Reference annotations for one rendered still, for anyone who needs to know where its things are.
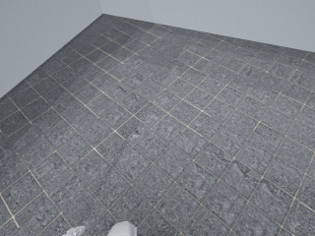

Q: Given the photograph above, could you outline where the left robot hand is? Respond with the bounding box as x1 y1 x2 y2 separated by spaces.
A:
62 225 86 236

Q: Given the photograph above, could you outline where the robot left thigh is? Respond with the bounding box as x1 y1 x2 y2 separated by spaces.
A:
106 221 137 236

